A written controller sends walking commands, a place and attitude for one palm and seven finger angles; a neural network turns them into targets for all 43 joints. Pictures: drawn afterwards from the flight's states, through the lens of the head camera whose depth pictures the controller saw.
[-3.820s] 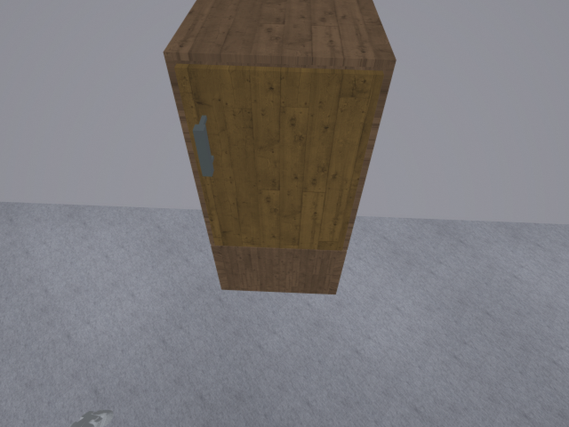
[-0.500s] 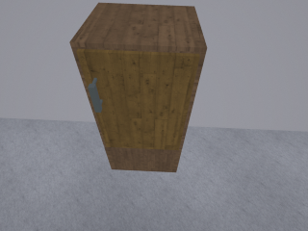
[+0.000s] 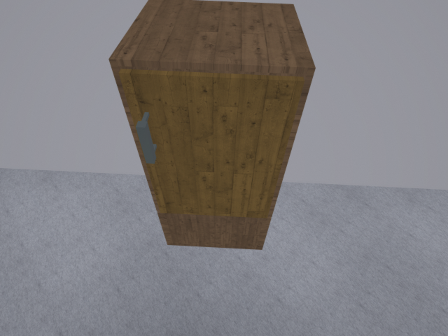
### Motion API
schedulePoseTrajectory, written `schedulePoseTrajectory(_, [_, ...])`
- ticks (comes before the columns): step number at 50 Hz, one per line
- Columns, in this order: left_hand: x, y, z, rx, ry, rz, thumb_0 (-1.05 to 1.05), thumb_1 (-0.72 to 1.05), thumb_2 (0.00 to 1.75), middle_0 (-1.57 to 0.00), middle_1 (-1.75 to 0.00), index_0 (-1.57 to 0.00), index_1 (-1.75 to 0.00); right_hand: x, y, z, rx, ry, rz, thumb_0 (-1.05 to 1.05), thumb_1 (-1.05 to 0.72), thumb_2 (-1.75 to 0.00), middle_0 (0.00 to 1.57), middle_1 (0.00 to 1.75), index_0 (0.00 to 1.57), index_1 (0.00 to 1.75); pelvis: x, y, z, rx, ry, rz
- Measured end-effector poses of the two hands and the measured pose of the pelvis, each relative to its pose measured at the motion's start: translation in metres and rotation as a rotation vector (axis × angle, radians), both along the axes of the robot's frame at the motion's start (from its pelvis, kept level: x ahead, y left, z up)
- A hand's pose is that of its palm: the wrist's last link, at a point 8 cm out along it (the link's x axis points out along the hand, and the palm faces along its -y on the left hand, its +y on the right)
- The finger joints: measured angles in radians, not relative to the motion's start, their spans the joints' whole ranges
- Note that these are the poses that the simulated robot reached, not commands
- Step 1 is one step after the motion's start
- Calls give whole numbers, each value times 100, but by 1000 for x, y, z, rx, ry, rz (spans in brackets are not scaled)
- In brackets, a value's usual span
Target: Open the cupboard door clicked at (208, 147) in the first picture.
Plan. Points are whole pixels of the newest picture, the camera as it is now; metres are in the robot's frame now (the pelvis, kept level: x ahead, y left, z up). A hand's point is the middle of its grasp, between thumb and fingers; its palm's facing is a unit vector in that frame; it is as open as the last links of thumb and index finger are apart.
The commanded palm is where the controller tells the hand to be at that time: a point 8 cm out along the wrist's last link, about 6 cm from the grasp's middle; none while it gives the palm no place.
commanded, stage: look again from close up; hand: left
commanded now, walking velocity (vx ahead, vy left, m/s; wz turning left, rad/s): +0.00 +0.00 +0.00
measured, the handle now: (148, 138) +0.58 +0.24 -0.02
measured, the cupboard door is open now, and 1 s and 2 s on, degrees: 0 0 0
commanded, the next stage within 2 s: raise the hand with hooked fingers in 0.42 s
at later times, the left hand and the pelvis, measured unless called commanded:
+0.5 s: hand out of the picture +0.03 +0.21 -0.18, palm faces -0.01 -0.98 -0.22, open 7.4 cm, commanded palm none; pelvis +0.00 +0.02 +0.00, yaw -1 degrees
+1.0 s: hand out of the picture +0.13 +0.21 -0.07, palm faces +0.08 -1.00 -0.03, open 8.9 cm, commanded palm +0.14 +0.27 -0.05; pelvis -0.06 -0.02 -0.11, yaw +2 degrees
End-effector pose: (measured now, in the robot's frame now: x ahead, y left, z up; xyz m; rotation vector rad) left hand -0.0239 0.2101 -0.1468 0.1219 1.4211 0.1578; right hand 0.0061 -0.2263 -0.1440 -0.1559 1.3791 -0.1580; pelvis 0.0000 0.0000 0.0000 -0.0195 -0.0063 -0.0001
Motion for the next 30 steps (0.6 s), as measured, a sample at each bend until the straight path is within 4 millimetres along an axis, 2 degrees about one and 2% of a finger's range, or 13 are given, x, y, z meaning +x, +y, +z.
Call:
schedulePoseTrajectory(6, [14,22,-4,18,-33,-28,0,91,90,-20,-30,-20,-30,11,11,-4,0,-65,13,1,-92,-90,20,30,20,30,-1,13,-7,7,-3,2])
schedulePoseTrajectory(14, [40,47,0,52,-98,-48,0,91,90,-20,-30,-20,-30,14,20,-5,1,-77,21,1,-93,-90,20,30,20,30,-1,23,-8,19,-4,-6])
schedulePoseTrajectory(20, [48,53,1,55,-105,-64,0,91,90,-20,-30,-20,-30,14,22,-2,0,-74,18,1,-93,-90,20,30,20,30,0,24,-6,24,2,-14])
schedulePoseTrajectory(27, [44,49,0,46,-86,-70,0,91,90,-20,-30,-20,-30,13,20,0,-3,-65,13,1,-92,-90,20,30,20,30,0,24,-5,19,6,-21])
schedulePoseTrajectory(28, [52,49,6,41,-134,-14,1,91,90,-20,-30,-20,-30,16,19,2,-8,-93,7,1,-92,-90,20,30,20,30,-1,24,-5,16,11,-14])
schedulePoseTrajectory(30, [88,52,38,74,-402,38,1,90,90,-20,-30,-20,-30,28,15,11,-39,-223,10,1,-91,-90,20,30,20,30,-3,22,-6,29,18,-10])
